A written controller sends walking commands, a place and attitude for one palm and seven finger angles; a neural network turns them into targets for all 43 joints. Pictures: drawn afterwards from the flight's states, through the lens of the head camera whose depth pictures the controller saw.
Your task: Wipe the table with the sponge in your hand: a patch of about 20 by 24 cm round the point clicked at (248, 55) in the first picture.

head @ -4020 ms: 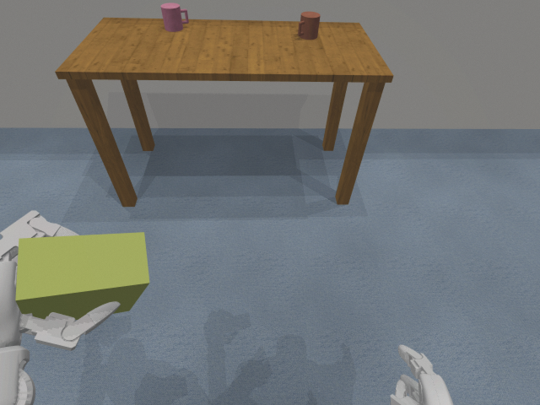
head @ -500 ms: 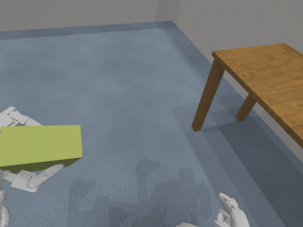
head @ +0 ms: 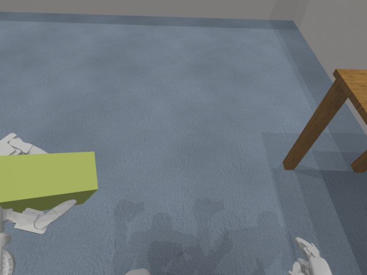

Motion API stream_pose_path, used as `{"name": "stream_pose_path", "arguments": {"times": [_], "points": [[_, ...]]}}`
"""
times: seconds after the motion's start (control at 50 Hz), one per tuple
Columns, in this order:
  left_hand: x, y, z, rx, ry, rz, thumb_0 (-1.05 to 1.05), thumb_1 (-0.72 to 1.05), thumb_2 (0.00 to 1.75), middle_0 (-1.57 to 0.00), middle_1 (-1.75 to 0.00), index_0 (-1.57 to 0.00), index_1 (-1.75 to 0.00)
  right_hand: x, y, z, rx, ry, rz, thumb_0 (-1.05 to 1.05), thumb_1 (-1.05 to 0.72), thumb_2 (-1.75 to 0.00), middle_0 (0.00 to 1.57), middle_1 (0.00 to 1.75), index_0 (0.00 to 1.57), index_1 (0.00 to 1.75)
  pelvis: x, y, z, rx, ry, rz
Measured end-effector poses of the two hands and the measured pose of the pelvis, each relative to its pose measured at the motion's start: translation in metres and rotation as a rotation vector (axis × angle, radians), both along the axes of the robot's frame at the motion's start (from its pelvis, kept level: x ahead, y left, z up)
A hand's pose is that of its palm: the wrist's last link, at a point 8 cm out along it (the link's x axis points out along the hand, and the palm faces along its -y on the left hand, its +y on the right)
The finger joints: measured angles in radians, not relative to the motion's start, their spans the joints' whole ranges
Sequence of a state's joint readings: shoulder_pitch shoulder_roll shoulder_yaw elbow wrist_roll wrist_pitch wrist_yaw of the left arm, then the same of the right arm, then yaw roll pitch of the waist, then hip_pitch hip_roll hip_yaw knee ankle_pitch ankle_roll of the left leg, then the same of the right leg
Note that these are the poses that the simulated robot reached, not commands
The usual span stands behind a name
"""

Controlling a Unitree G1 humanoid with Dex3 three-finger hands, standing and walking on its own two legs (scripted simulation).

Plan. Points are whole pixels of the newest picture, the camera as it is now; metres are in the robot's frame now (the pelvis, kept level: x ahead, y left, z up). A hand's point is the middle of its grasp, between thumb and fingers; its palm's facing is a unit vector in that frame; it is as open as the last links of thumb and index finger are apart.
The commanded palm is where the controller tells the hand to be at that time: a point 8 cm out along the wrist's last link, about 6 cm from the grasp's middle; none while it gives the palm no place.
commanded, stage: walk to a spot facing it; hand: left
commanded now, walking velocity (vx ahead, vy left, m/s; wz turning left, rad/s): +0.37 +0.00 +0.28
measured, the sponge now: (62, 183) +0.22 +0.21 +0.16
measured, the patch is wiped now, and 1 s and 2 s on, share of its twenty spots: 0.00 0.00 0.00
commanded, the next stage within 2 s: turn to face it in 1.22 s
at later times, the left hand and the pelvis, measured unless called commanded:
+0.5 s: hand (67, 151) +0.28 +0.23 +0.16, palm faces +0.52 -0.73 -0.45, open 9.8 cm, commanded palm +0.21 +0.27 +0.17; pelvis +0.09 -0.03 -0.02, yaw +8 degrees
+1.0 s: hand (72, 103) +0.38 +0.26 +0.18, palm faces +0.57 -0.69 -0.44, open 9.8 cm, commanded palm +0.31 +0.29 +0.17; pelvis +0.23 -0.02 -0.01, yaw +15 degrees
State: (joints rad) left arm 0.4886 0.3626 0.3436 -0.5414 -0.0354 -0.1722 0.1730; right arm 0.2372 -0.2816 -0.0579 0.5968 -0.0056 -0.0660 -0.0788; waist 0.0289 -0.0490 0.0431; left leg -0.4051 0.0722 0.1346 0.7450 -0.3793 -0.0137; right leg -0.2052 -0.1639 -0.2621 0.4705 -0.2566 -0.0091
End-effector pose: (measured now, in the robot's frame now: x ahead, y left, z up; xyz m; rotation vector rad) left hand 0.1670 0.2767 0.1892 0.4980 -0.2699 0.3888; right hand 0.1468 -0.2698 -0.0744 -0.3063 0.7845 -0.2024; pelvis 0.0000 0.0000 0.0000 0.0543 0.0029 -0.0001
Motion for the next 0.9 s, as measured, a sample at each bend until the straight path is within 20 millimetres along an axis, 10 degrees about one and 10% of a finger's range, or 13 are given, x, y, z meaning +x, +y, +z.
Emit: {"name": "stream_pose_path", "arguments": {"times": [0.16, 0.32, 0.46, 0.68, 0.9], "points": [[0.021, 0.025, -0.013, 0.004, -0.118, 0.016, 0.0, -0.46, 0.99, -0.79, -1.34, -0.79, -1.34, 0.045, 0.047, -0.008, 0.065, -0.085, 0.033, 0.01, -0.91, -0.9, 0.2, 0.3, 0.2, 0.3, 0.017, 0.012, -0.021, -0.027, -0.026, 0.039], [0.032, -0.003, 0.007, 0.072, -0.06, 0.007, 0.0, -0.46, 0.99, -0.79, -1.34, -0.79, -1.34, 0.064, 0.095, -0.027, 0.251, -0.013, 0.133, 0.01, -0.9, -0.89, 0.21, 0.3, 0.21, 0.3, 0.051, -0.007, -0.01, -0.052, -0.004, 0.066], [0.057, -0.014, -0.008, 0.082, -0.015, 0.115, 0.0, -0.46, 0.99, -0.79, -1.34, -0.79, -1.34, 0.103, 0.064, -0.065, 0.24, 0.088, 0.19, 0.01, -0.9, -0.89, 0.21, 0.3, 0.21, 0.3, 0.082, -0.031, -0.025, -0.044, -0.029, 0.12], [0.098, -0.012, 0.002, 0.06, 0.014, 0.122, 0.0, -0.46, 0.99, -0.79, -1.34, -0.79, -1.34, 0.182, 0.001, -0.01, 0.025, 0.047, 0.153, 0.01, -0.91, -0.89, 0.2, 0.3, 0.2, 0.3, 0.14, -0.031, -0.003, -0.009, 0.006, 0.18], [0.157, 0.03, -0.015, 0.048, -0.083, 0.18, 0.0, -0.46, 0.99, -0.79, -1.34, -0.79, -1.34, 0.265, 0.066, -0.017, 0.107, -0.04, 0.197, 0.01, -0.91, -0.9, 0.2, 0.3, 0.2, 0.3, 0.201, -0.012, -0.022, -0.033, -0.015, 0.231]]}}
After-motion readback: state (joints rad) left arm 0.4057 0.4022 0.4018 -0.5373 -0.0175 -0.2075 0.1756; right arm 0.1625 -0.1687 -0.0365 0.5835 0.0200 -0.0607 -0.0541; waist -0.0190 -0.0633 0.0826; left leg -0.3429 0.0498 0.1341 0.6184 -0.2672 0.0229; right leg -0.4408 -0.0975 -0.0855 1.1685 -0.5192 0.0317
